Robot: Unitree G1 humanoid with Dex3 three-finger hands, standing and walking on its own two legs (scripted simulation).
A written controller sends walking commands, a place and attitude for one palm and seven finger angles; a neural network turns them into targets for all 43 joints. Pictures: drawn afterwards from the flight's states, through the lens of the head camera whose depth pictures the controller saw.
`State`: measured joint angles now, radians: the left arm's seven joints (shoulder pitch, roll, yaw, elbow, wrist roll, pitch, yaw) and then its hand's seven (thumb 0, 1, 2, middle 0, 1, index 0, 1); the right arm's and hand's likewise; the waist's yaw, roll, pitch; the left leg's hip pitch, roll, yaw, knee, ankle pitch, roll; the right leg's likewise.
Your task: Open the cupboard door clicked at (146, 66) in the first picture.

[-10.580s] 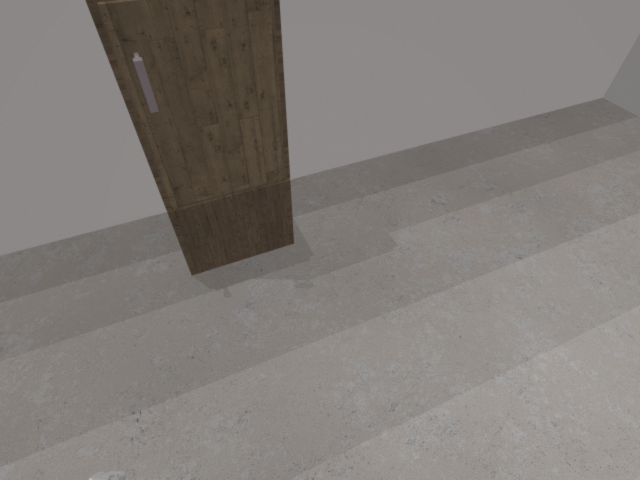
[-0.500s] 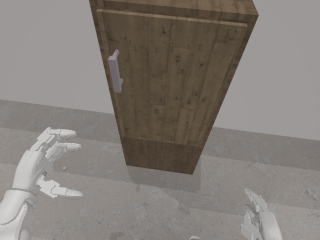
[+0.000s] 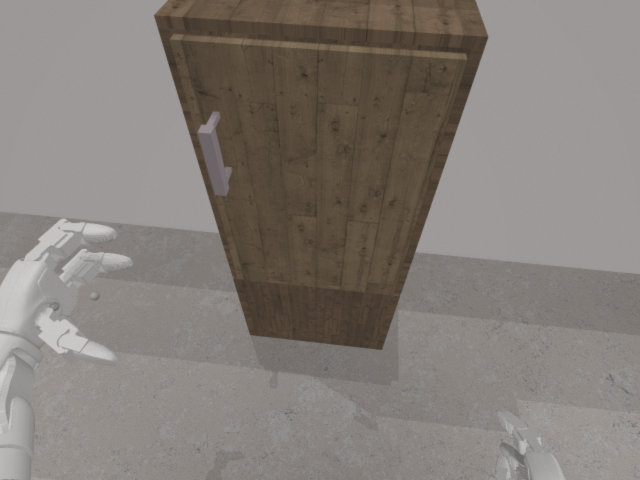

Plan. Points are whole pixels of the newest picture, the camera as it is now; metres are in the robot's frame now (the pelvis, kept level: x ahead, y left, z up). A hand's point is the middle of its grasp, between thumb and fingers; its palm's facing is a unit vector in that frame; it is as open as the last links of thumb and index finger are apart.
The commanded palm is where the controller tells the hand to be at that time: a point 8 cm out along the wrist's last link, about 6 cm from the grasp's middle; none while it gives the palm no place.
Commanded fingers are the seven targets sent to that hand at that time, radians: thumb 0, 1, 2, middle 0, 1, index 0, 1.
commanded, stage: raise the hand with hooked fingers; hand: left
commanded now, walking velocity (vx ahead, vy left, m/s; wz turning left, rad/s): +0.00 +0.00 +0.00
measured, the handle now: (218, 154) +0.58 +0.20 +0.06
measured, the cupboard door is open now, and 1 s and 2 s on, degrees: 0 0 0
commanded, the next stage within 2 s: move the hooked fingers beside the handle in 0.36 s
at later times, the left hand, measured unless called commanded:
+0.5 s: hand (94, 305) +0.28 +0.28 +0.08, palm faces -0.02 -1.00 -0.03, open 14.0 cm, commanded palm +0.27 +0.32 +0.08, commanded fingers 0.00 -0.50 0.30 -0.30 -1.20 -0.30 -1.20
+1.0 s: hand (129, 248) +0.37 +0.27 +0.08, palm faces -0.06 -1.00 -0.02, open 14.0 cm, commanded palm +0.35 +0.32 +0.08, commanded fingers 0.00 -0.50 0.30 -0.30 -1.20 -0.30 -1.20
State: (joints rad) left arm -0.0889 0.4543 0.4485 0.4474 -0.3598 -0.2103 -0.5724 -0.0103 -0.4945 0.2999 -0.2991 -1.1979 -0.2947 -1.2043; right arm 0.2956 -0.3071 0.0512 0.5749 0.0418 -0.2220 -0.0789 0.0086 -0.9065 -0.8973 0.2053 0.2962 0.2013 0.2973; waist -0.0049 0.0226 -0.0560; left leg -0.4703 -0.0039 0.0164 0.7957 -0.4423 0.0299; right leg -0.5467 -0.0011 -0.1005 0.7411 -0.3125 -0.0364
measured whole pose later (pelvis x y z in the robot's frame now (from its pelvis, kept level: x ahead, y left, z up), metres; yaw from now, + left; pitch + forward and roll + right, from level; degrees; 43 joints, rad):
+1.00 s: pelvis +0.00 +0.01 +0.00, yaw -1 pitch +11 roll -1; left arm -0.39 0.49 0.44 0.73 -0.27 -0.25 -0.54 -0.01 -0.50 0.30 -0.30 -1.20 -0.30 -1.20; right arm 0.35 -0.30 0.05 0.57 0.03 -0.15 -0.07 0.01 -0.91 -0.90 0.21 0.30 0.20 0.30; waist -0.04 0.01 -0.06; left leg -0.56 -0.01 0.03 0.82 -0.44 0.04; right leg -0.64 -0.01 -0.08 0.77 -0.31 -0.03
